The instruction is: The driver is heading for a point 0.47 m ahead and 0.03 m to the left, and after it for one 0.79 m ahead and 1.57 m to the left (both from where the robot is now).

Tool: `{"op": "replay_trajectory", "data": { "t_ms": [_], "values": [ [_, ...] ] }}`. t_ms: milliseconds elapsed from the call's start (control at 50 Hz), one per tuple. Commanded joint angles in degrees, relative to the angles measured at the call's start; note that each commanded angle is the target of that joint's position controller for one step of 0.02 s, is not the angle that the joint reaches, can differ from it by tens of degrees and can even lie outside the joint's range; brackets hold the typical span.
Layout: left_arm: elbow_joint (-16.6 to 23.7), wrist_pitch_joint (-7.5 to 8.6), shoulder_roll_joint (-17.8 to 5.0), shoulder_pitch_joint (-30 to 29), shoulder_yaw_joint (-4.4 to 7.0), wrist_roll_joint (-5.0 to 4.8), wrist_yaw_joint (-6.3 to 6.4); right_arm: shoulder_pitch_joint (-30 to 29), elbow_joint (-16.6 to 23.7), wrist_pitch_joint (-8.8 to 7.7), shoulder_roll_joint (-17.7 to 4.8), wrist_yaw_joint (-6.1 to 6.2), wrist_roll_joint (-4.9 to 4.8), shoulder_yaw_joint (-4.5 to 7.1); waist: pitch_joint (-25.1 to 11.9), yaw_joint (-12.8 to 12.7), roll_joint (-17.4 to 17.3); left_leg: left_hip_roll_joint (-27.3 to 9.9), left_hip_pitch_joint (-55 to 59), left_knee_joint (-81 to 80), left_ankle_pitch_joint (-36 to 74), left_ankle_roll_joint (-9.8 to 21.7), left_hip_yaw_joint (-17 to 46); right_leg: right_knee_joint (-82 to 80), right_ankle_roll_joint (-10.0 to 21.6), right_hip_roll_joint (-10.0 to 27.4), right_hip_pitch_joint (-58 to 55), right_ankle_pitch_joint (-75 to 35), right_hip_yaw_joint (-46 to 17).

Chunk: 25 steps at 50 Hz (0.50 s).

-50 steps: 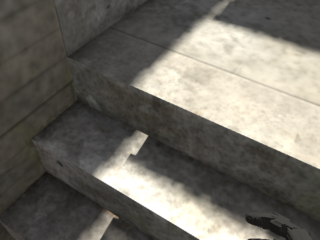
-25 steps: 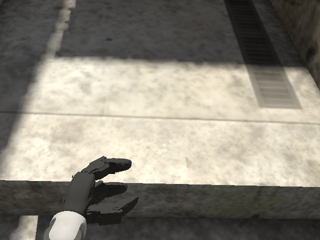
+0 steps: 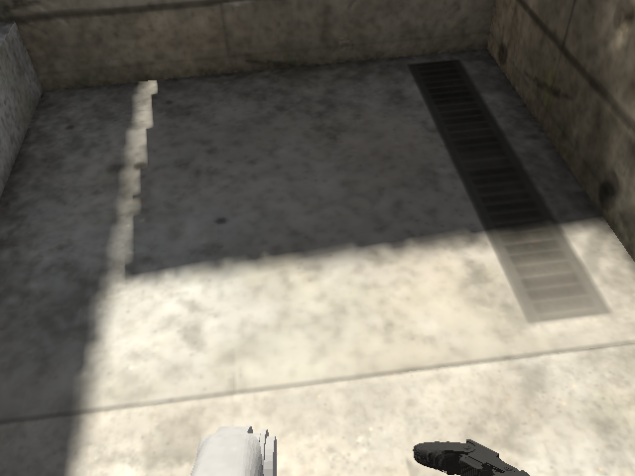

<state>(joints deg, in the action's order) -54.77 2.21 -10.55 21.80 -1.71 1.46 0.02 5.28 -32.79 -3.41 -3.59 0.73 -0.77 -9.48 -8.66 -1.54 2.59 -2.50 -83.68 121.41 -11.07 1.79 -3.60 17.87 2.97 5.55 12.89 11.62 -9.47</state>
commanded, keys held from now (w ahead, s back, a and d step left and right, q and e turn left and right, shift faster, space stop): w+q+shift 0.16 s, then w+e+shift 0.66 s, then w+q+shift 0.18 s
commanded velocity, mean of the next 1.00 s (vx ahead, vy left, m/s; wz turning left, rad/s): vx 1.00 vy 0.00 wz -0.25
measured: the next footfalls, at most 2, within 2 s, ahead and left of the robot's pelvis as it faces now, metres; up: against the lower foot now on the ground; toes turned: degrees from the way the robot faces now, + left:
left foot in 0.10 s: +0.10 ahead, +0.17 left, +0.20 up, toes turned +15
right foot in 0.76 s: +0.40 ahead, +0.16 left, +0.41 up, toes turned -10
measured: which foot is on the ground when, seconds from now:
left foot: up 0.00-0.08, down 0.10-0.76, up 0.78-1.00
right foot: down 0.00-0.14, up 0.16-0.74, down 0.76-1.00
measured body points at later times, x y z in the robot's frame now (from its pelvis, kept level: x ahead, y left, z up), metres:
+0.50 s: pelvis +0.14 +0.16 +0.15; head +0.12 +0.18 +0.60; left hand +0.31 +0.36 +0.06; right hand +0.30 -0.03 +0.05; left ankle +0.06 +0.16 -0.55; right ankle +0.20 +0.03 -0.21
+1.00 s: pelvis +0.42 +0.24 +0.35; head +0.39 +0.28 +0.80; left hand +0.50 +0.43 +0.20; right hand +0.64 +0.03 +0.38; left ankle +0.50 +0.43 -0.15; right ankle +0.36 +0.17 -0.35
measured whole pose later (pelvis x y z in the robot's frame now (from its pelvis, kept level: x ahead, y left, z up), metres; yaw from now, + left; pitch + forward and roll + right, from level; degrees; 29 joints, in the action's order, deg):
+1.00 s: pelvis +0.42 +0.24 +0.35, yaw -12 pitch +1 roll -2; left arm -48.3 6.8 -8.7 26.2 -1.2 -0.2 -0.6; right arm 2.9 -23.8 -5.2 -5.5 -0.8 -1.1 -4.6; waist -7.6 0.6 2.1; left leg -3.0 -55.4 102.8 -16.2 5.0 13.7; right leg 45.0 5.6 -6.4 18.3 27.8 0.8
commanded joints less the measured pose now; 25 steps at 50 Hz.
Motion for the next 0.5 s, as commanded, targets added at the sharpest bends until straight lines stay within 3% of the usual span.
{"op": "replay_trajectory", "data": {
  "t_ms": [20,40,60,80,100,120,140,160,180,200,220,240,260,280,300,320,340,360,380,400,420,440,480,500],
  "values": [
    [0.29,-0.76,-9.57,-5.92,1.91,-1.32,0.24,-8.64,6.94,-0.35,-0.67,-1.6,0.21,0.85,-1.1,5.74,5.84,-4.28,24.0,-19.57,-6.35,3.05,-2.26,-19.09,9.7,10.88,3.6,-14.1,9.83],
    [-0.71,-0.48,-11.03,-3.6,2.04,-2.11,-0.16,-10.08,7.18,-0.01,-3.3,-1.74,-0.05,1.68,-1.51,5.93,6.29,-1.89,37.41,-31.51,-10.22,4.1,-6.55,-19.93,10.09,9.23,5.73,-30.58,14.04],
    [-1.34,1.08,-15.97,-1.1,3.09,-2.35,-0.34,-5.86,5.97,0.33,-7.66,-2.34,-0.09,4.16,-6.9,7.98,11.01,3.35,48.28,-32.93,-19.65,2.89,-12.62,-16.02,12.42,10.45,0.67,-60.91,14.45],
    [-1.0,0.88,-19.77,-0.63,4.23,-2.31,0.01,0.48,3.56,0.96,-12.78,-3.19,-0.35,6.59,-8.86,9.85,13.57,7.17,50.84,-40.56,-31.08,3.09,-13.13,-6.56,12.73,11.79,-8.84,-83.35,15.29],
    [0.62,0.18,-21.13,-3.0,5.03,-2.16,0.32,6.52,1.45,1.31,-14.95,-4.21,-0.09,8.02,-10.69,11.62,12.64,8.96,52.92,-52.83,-33.45,4.06,-7.18,5.63,12.49,13.11,-16.09,-90.21,15.03],
    [4.02,0.21,-19.67,-6.7,5.15,-1.91,0.82,12.75,-1.57,1.56,-17.6,-5.33,1.18,9.3,-9.34,12.1,7.62,8.57,57.03,-63.07,-26.28,6.17,6.87,17.99,12.42,14.39,-13.25,-83.72,12.46],
    [11.04,0.29,-14.15,-11.4,4.71,-1.87,0.06,16.36,-4.04,1.87,-23.68,-4.82,3.12,11.19,-6.72,10.98,-18.58,1.3,63.96,-86.42,-36.41,12.02,38.29,34.19,10.5,5.61,7.83,-60.88,11.83],
    [14.57,2.24,-8.65,-17.31,3.23,1.82,-1.82,19.7,-5.55,2.0,-23.86,-2.99,2.92,11.03,-5.08,8.2,-29.28,-1.36,68.34,-103.16,-36.96,11.9,56.91,54.51,8.19,-4.57,18.54,-16.47,4.19],
    [17.84,3.76,-1.51,-23.1,1.52,2.81,-3.98,19.91,-7.18,1.69,-16.47,-2.51,3.09,8.76,-0.18,6.59,-24.18,-1.69,67.89,-98.11,-25.39,7.01,50.93,79.23,6.43,-6.43,32.48,-7.38,-1.23],
    [22.59,4.14,3.4,-25.84,-0.26,0.31,-5.21,16.3,-7.3,1.47,-9.14,-2.75,3.93,7.03,0.89,4.28,-17.53,-3.67,64.49,-88.82,-12.25,5.27,36.5,92.07,5.39,-7.67,38.45,0.43,-2.49],
    [24.42,3.64,5.48,-23.7,-0.93,-0.99,-5.53,9.26,-7.39,1.55,-4.76,-3.67,3.75,5.97,5.28,-1.97,-7.41,-2.53,59.3,-80.87,1.9,4.7,27.53,99.81,3.59,-9.14,43.86,4.88,-1.51],
    [23.34,3.19,4.93,-16.96,-0.99,-2.3,-5.74,6.95,-7.68,1.0,-3.35,-4.05,3.73,6.08,6.34,-5.0,-4.97,-3.12,57.73,-78.57,2.35,4.03,23.67,102.75,2.88,-9.86,46.05,5.78,-3.67],
    [22.28,2.67,4.3,-13.09,-0.98,-3.07,-5.85,6.94,-8.79,0.21,-2.51,-4.2,3.81,5.91,5.27,-6.17,-3.76,-3.0,57.6,-78.88,0.04,3.2,21.03,104.71,2.5,-10.56,45.99,3.12,-4.0],
    [21.75,2.09,4.25,-11.04,-1.58,-3.45,-5.59,7.65,-8.35,0.08,-3.96,-4.24,3.48,6.23,3.8,-6.52,-3.32,-3.75,60.95,-80.98,-1.84,2.23,16.29,101.64,1.31,-9.45,48.24,1.68,-4.56],
    [21.47,1.0,1.03,-10.72,-1.01,-3.75,-4.81,4.27,-7.34,-0.32,-6.38,-3.42,4.16,6.65,3.33,-7.49,-3.69,-5.55,56.98,-85.17,-8.29,3.34,18.53,103.53,0.31,-10.2,49.02,-4.87,-1.23],
    [21.17,-0.02,-1.4,-11.77,-0.49,-3.63,-3.84,3.36,-6.41,-0.92,-7.06,-2.51,4.5,6.62,5.26,-6.63,-1.6,-7.28,55.13,-87.26,-11.4,3.44,17.86,103.66,-0.34,-10.23,50.17,-9.16,-0.6],
    [21.4,-0.81,-2.74,-13.02,-0.26,-2.85,-2.42,1.26,-4.56,-1.63,-11.9,-1.55,5.44,7.76,6.08,-6.27,-3.23,-8.87,56.02,-94.88,-8.18,2.09,16.25,103.55,-1.59,-11.88,50.86,-9.95,3.04],
    [20.79,-1.89,-3.31,-11.63,0.53,-2.27,-1.46,0.77,-4.09,-2.15,-10.92,-0.63,6.15,7.34,5.26,-6.2,-1.46,-10.13,55.96,-94.88,-6.77,2.19,15.44,109.57,-2.42,-12.11,50.29,-12.82,4.4],
    [20.01,-2.94,-2.98,-10.45,0.98,-2.25,-0.69,0.98,-4.28,-2.4,-9.31,-0.29,6.4,6.96,6.22,-5.96,-0.82,-10.46,58.49,-95.87,-4.54,1.23,12.58,114.27,-2.25,-12.9,52.84,-14.36,5.11],
    [20.26,-4.14,-1.72,-12.96,1.2,-2.63,-0.43,4.3,-5.0,-2.33,-6.93,-0.24,6.83,6.57,9.47,-4.14,-0.54,-9.65,60.84,-94.76,-3.06,0.05,9.59,115.31,-1.33,-13.68,56.95,-15.14,3.7],
    [21.47,-4.16,-1.36,-15.6,1.15,-3.84,-0.06,7.93,-5.13,-1.39,-7.62,-0.41,7.32,6.91,12.17,-2.07,-1.07,-9.56,65.52,-94.77,-1.52,0.99,8.01,116.27,-1.3,-13.9,63.2,-11.47,2.23],
    [23.63,-4.0,-1.22,-19.03,1.28,-5.04,-0.04,8.81,-5.21,-0.58,-7.35,0.1,7.68,7.11,14.92,-1.58,0.05,-10.19,70.31,-93.16,2.78,-0.25,6.17,117.34,-2.05,-13.7,69.91,-8.15,2.22],
    [27.65,-3.42,0.58,-22.39,0.44,-5.16,-0.48,10.58,-3.97,0.64,-12.09,1.51,7.67,8.2,13.67,-1.09,-3.24,-11.0,77.82,-96.34,11.04,-1.68,2.84,116.44,-3.64,-12.88,75.16,-4.94,5.03],
    [28.02,-3.25,1.45,-22.72,0.06,-5.0,-0.46,12.11,-4.21,0.69,-11.95,1.88,7.72,7.91,12.69,0.38,-5.46,-12.56,82.43,-97.18,17.22,-0.61,4.04,122.64,-4.36,-13.41,79.04,-1.37,6.21]
  ]
}}
Velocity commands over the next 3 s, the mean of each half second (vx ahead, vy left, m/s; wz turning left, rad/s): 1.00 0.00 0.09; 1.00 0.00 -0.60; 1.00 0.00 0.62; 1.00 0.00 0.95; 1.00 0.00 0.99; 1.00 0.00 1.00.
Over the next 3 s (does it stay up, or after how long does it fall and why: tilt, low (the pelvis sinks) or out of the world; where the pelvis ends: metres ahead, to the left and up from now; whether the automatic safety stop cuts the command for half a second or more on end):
stays up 1.11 0.63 0.39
